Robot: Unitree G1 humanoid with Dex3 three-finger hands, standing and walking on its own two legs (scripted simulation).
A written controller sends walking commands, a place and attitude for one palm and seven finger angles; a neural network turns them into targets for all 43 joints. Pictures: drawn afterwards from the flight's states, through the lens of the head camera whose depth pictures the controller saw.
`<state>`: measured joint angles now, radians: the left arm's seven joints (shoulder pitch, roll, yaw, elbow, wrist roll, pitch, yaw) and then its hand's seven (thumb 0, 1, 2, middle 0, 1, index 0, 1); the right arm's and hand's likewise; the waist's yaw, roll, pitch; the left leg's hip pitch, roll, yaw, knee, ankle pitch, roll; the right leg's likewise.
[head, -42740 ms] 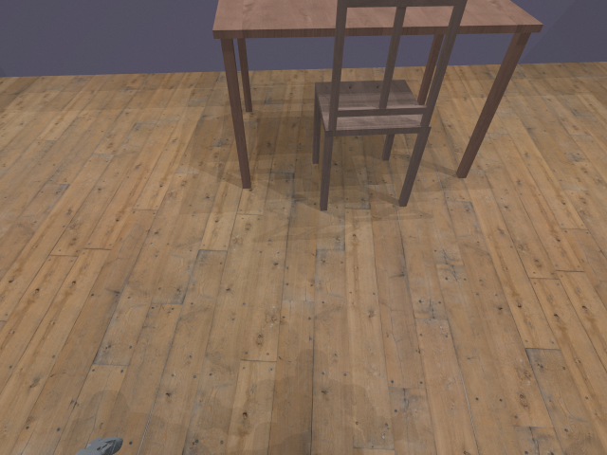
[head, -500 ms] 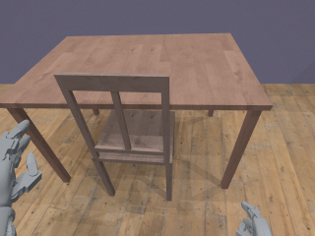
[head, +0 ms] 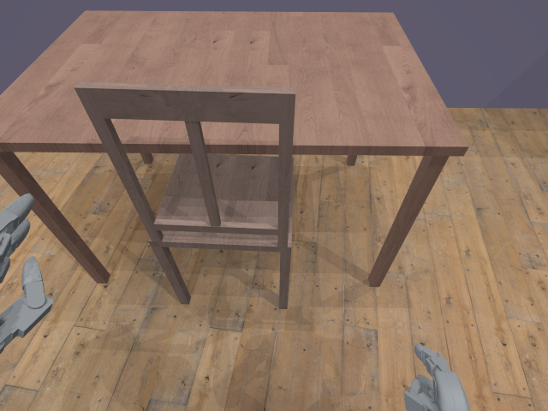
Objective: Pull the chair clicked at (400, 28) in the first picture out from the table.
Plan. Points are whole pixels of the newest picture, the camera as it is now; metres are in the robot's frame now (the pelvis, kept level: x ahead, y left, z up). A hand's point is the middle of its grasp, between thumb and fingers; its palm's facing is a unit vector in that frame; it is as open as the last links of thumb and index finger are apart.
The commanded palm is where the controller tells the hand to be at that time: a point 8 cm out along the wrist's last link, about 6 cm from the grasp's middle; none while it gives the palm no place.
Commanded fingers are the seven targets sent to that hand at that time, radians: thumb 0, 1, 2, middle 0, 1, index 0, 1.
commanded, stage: step back with the hand held close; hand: left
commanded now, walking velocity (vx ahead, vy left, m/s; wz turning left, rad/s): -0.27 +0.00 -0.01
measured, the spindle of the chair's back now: (205, 180) +0.60 +0.20 -0.08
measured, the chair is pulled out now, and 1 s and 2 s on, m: -0.09 -0.09 -0.09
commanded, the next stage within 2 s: stop stepping back and stand still in 1.58 s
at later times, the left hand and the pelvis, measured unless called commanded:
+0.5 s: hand (8, 347) +0.15 +0.27 +0.15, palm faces +0.38 -0.79 -0.48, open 7.4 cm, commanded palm +0.08 +0.31 +0.17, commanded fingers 0.00 0.90 0.90 -0.20 -0.30 -0.20 -0.30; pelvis -0.05 +0.01 -0.01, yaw +2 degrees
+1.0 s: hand out of the picture +0.10 +0.27 +0.16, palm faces +0.39 -0.77 -0.50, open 7.4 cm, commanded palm +0.03 +0.31 +0.17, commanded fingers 0.00 0.90 0.90 -0.20 -0.30 -0.20 -0.30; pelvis -0.10 +0.00 -0.01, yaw +2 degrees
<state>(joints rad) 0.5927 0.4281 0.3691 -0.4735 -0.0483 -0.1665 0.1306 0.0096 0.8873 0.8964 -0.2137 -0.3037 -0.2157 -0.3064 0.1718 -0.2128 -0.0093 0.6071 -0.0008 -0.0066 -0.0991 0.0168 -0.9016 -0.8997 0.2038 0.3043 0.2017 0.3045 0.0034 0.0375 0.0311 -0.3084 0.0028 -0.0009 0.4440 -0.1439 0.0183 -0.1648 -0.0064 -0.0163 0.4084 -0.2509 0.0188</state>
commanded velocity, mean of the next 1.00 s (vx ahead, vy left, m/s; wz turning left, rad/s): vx -0.36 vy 0.00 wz -0.05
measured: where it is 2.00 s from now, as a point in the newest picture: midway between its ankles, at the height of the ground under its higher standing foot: outside the picture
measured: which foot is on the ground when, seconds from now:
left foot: down 0.00-1.00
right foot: down 0.00-0.88, up 0.90-0.96, down 0.98-1.00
